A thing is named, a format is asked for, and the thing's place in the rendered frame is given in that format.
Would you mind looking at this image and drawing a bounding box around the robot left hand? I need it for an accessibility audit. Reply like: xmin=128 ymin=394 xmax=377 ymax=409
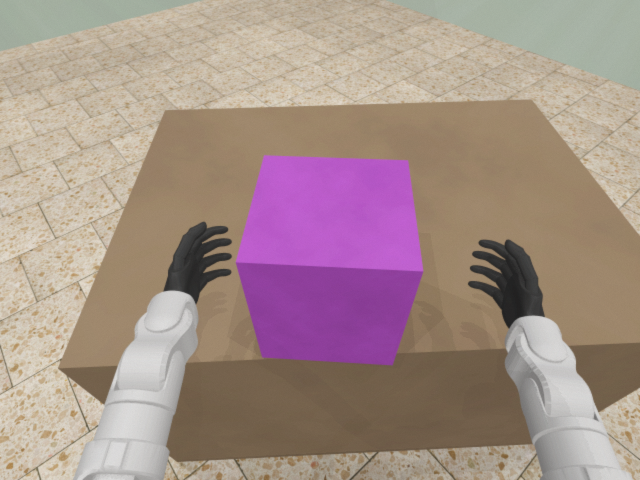
xmin=163 ymin=222 xmax=232 ymax=304

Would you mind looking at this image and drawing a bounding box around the robot right hand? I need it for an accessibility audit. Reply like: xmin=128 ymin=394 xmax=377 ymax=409
xmin=468 ymin=239 xmax=545 ymax=328

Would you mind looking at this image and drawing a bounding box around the left robot forearm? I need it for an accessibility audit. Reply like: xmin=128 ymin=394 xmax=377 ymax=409
xmin=73 ymin=291 xmax=198 ymax=480

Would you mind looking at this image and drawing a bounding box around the right robot forearm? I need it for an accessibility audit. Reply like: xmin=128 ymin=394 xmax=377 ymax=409
xmin=505 ymin=316 xmax=633 ymax=480

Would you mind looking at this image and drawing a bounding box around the carton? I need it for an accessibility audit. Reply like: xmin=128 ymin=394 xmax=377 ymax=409
xmin=236 ymin=155 xmax=423 ymax=365

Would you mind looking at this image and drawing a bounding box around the pedestal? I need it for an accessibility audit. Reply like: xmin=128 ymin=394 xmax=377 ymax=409
xmin=58 ymin=99 xmax=640 ymax=462

